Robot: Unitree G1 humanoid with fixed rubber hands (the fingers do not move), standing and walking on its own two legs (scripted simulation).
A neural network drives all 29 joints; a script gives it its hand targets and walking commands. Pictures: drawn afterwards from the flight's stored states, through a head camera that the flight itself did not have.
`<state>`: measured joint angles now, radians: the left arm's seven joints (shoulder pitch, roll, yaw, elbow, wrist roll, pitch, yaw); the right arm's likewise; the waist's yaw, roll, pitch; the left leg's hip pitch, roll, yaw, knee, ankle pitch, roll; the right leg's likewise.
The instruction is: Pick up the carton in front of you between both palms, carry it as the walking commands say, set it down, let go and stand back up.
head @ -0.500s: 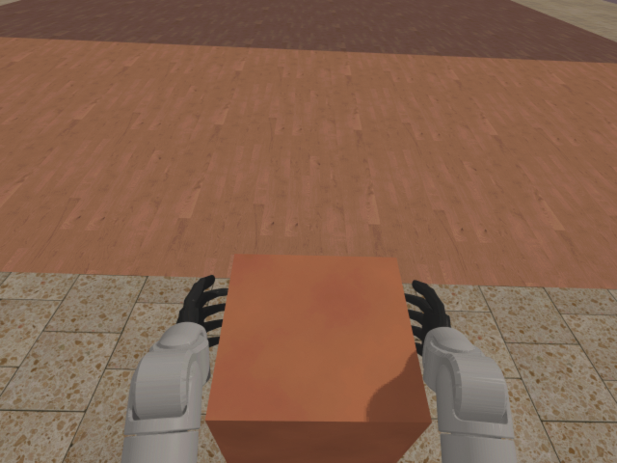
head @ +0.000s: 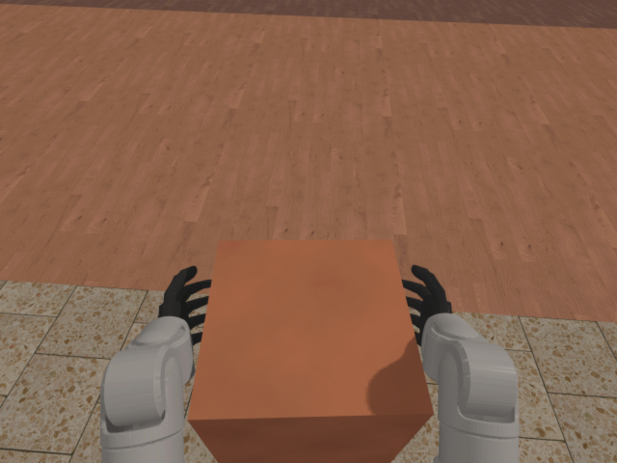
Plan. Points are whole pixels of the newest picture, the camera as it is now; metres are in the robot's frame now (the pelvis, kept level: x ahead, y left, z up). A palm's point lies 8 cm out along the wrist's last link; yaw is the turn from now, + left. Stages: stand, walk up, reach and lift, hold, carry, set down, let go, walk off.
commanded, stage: carry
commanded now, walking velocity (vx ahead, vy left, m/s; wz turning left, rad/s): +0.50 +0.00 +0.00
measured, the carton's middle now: (306, 363) +0.26 +0.01 +0.02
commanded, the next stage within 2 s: none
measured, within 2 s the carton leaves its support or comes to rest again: neither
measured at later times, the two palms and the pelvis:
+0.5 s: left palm (216, 171) +0.59 +0.18 +0.08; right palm (384, 178) +0.57 -0.11 +0.09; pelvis +0.32 +0.05 +0.00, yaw -4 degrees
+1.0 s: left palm (257, 92) +0.92 +0.15 +0.08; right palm (380, 97) +0.92 -0.15 +0.07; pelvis +0.65 -0.01 +0.00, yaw +0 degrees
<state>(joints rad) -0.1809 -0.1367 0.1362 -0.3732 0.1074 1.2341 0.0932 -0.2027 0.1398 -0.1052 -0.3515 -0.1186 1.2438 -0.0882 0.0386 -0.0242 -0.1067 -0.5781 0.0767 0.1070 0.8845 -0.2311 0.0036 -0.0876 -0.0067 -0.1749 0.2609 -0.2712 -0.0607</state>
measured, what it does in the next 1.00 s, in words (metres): walks ahead: left foot, then right foot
